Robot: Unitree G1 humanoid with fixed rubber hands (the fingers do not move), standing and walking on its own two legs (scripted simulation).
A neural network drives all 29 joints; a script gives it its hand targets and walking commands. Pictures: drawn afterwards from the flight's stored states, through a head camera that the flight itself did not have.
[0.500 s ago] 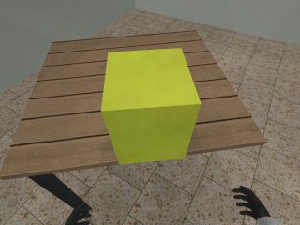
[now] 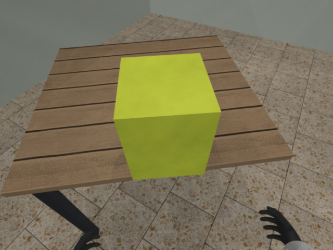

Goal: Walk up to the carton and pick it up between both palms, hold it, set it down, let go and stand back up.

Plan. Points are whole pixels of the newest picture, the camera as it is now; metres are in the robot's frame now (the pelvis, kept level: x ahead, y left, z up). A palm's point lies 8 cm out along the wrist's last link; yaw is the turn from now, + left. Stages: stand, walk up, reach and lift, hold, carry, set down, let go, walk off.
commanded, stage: stand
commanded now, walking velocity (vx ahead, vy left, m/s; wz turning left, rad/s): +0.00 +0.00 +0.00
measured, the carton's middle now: (165, 119) +0.41 +0.02 +0.08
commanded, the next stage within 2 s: none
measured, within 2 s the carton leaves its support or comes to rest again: neither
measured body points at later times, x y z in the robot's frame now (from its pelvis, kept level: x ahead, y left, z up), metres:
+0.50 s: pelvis -0.01 +0.00 +0.00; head -0.01 +0.00 +0.45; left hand +0.11 +0.25 -0.12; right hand +0.14 -0.28 -0.08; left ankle +0.01 +0.11 -0.71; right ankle +0.01 -0.13 -0.71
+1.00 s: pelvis -0.01 -0.01 +0.00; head +0.00 -0.01 +0.45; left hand +0.10 +0.25 -0.12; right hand +0.13 -0.28 -0.09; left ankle +0.01 +0.11 -0.71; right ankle +0.01 -0.13 -0.71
